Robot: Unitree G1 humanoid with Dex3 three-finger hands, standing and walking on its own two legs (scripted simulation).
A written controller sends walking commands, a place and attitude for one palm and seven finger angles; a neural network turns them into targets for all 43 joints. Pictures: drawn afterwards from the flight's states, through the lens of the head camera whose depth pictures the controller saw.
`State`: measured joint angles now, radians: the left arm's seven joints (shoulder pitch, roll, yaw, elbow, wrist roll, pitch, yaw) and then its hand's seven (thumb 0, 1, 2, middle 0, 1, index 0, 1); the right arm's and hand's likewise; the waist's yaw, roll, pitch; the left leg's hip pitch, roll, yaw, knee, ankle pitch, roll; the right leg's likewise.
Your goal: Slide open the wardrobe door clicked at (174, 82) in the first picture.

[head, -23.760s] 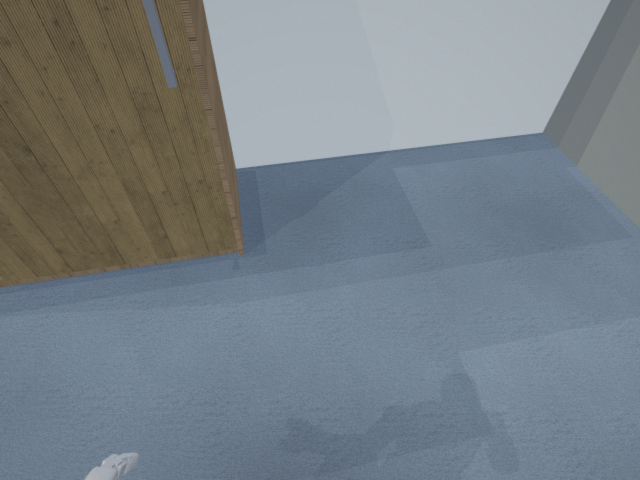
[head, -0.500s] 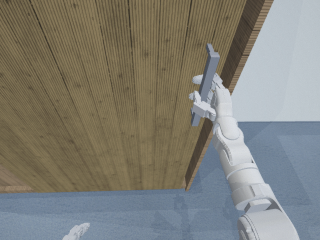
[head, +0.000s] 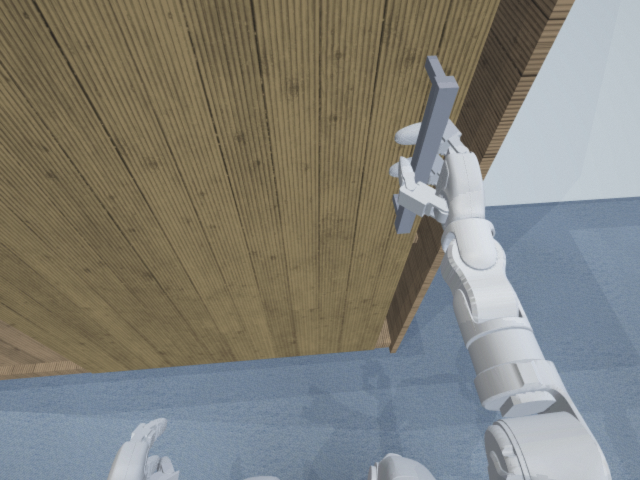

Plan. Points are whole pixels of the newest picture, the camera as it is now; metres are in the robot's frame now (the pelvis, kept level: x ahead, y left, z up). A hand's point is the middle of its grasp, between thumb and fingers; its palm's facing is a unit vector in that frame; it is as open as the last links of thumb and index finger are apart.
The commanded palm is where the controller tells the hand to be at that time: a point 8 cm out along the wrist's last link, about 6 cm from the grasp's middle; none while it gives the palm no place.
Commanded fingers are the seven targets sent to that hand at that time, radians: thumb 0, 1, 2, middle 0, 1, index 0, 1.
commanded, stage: step sideways, sliding the door along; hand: right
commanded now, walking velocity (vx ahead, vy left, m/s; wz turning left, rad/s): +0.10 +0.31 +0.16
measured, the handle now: (415, 158) +0.47 -0.10 +0.12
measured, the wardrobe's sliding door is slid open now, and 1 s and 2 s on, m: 0.05 0.23 0.57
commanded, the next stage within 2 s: none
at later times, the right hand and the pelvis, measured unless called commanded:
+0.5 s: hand (374, 181) +0.43 -0.05 +0.12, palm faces +0.31 +0.94 -0.12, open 6.1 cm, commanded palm +0.39 -0.02 +0.13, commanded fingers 0.00 -0.90 -0.90 0.45 1.40 0.45 1.40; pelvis +0.03 +0.15 -0.01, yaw -3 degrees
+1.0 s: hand (245, 189) +0.41 +0.11 +0.13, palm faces +0.35 +0.93 -0.09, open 6.1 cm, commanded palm +0.37 +0.13 +0.13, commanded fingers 0.00 -0.90 -0.90 0.45 1.40 0.45 1.40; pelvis +0.07 +0.30 +0.00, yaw +0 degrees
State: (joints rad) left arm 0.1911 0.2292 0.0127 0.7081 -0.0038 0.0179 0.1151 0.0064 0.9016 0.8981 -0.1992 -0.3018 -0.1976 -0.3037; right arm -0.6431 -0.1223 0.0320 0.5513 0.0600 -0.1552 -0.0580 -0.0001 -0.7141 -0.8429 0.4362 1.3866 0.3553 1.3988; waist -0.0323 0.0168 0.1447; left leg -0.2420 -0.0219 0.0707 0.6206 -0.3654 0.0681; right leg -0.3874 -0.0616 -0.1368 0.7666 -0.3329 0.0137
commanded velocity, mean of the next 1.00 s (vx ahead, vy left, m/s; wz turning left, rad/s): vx -0.11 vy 0.29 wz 0.16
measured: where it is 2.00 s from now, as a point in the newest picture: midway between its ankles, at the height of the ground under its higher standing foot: outside the picture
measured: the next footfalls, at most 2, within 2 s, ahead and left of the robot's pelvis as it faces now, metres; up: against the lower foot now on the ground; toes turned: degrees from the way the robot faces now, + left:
right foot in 0.02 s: +0.07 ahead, -0.13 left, +0.00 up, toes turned -8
left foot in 0.40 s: +0.12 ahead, +0.30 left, +0.00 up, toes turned +5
